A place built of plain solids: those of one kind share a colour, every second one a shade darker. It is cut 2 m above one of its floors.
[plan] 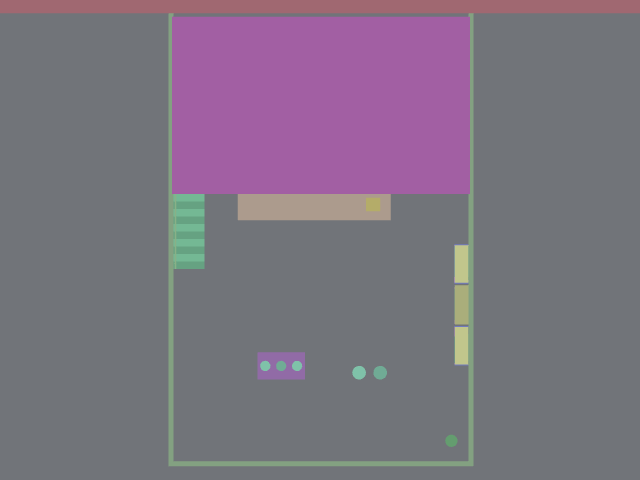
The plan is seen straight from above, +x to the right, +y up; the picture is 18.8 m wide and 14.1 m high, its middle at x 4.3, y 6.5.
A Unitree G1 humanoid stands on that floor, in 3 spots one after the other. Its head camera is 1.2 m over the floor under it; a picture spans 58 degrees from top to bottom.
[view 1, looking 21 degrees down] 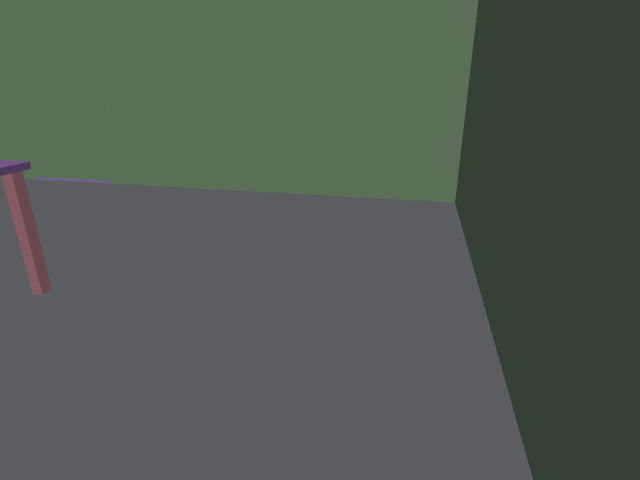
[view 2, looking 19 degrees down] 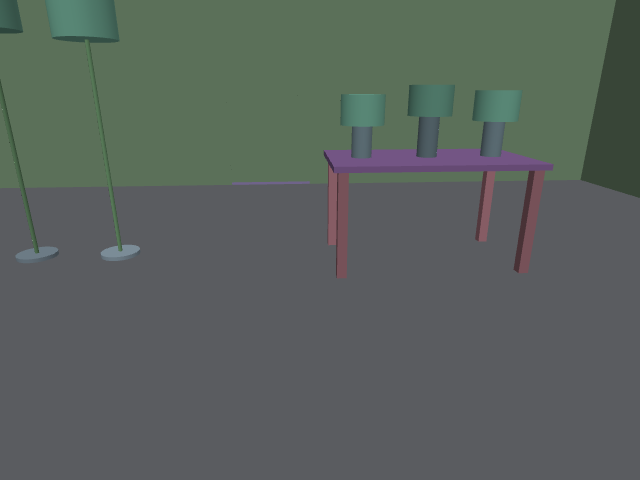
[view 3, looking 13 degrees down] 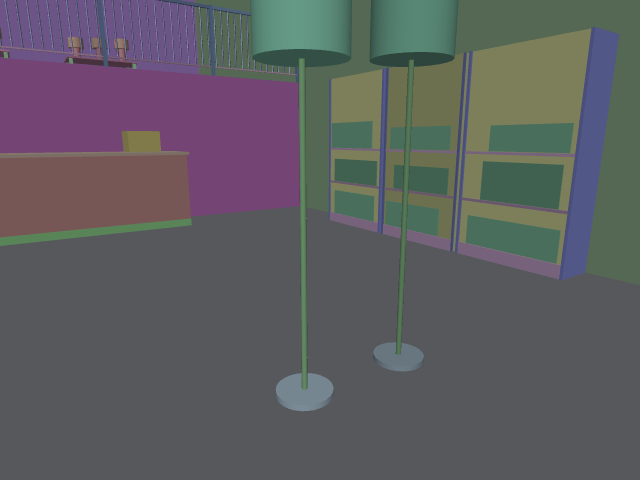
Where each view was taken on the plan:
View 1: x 0.45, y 4.35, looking -78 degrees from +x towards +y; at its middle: ground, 3.35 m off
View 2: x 4.13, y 5.84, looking -94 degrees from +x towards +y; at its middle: ground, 3.69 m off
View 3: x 4.46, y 1.00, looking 56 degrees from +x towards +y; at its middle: ground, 5.33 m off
